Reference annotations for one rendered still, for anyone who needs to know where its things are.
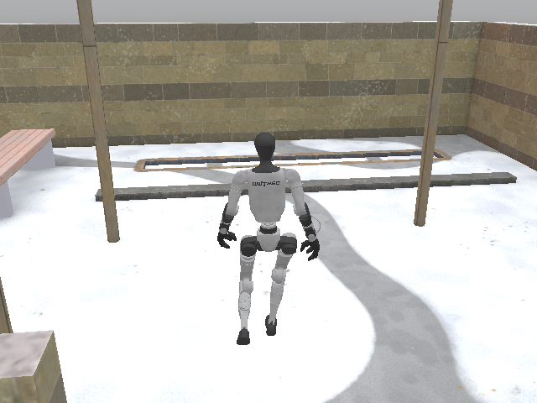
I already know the robot right upper arm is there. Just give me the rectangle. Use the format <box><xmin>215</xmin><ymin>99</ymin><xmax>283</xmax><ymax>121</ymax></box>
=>
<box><xmin>284</xmin><ymin>168</ymin><xmax>307</xmax><ymax>216</ymax></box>

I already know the robot left upper arm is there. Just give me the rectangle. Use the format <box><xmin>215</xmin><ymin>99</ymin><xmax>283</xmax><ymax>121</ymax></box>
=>
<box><xmin>225</xmin><ymin>170</ymin><xmax>249</xmax><ymax>216</ymax></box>

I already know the left robot hand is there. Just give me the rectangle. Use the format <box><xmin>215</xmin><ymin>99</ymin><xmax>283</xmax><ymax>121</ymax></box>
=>
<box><xmin>217</xmin><ymin>231</ymin><xmax>237</xmax><ymax>249</ymax></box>

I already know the robot head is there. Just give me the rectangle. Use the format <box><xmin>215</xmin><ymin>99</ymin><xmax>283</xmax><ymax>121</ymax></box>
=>
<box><xmin>252</xmin><ymin>133</ymin><xmax>280</xmax><ymax>173</ymax></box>

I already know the robot left forearm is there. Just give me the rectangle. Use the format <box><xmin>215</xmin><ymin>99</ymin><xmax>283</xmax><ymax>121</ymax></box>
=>
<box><xmin>219</xmin><ymin>203</ymin><xmax>234</xmax><ymax>234</ymax></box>

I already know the left robot thigh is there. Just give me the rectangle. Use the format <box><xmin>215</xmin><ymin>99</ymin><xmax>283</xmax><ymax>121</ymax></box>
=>
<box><xmin>240</xmin><ymin>235</ymin><xmax>258</xmax><ymax>293</ymax></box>

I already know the right robot hand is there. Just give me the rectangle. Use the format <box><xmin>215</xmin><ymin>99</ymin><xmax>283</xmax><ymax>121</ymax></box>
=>
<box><xmin>300</xmin><ymin>239</ymin><xmax>320</xmax><ymax>261</ymax></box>

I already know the robot right forearm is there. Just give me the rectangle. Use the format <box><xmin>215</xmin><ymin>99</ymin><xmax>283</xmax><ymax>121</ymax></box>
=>
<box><xmin>299</xmin><ymin>203</ymin><xmax>317</xmax><ymax>242</ymax></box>

